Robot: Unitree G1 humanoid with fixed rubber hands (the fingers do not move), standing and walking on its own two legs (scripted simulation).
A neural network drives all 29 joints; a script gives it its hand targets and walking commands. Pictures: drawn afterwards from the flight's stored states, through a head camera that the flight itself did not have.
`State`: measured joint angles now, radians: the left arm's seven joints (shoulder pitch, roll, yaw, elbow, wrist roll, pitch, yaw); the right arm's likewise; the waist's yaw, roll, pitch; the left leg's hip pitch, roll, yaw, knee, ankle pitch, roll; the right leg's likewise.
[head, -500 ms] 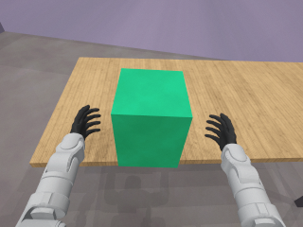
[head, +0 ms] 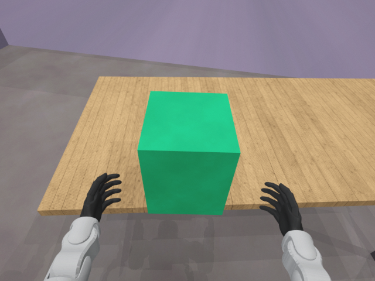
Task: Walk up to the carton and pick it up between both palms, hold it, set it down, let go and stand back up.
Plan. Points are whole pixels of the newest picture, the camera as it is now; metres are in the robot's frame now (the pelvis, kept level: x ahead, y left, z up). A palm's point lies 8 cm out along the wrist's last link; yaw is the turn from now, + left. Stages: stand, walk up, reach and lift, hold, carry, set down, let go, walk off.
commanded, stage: set down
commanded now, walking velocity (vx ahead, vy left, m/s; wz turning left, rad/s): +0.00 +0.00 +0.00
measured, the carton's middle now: (187, 154) +0.44 +0.03 +0.03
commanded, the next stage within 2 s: let go in 1.30 s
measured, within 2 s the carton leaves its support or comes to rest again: neither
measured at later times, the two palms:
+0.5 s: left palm (90, 251) +0.20 +0.22 -0.03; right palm (287, 261) +0.21 -0.20 -0.03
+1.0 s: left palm (88, 269) +0.18 +0.22 -0.07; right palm out of the picture +0.18 -0.21 -0.07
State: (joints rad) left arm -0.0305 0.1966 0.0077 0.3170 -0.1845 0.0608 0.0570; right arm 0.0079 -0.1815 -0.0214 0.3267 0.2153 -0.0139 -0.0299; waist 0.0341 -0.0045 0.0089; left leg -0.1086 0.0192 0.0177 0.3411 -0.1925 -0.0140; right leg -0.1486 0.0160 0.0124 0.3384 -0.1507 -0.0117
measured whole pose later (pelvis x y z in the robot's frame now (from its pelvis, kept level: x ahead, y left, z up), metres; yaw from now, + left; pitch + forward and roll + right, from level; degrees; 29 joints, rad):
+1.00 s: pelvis +0.02 +0.01 +0.00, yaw -1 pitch -5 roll +0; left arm 0.22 0.18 -0.03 0.47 -0.05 0.04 0.05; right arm 0.21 -0.18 -0.01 0.61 0.06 -0.19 0.02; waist 0.02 0.00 0.07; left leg -0.03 0.02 0.03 0.37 -0.24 -0.01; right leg -0.07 0.02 0.03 0.35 -0.19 -0.01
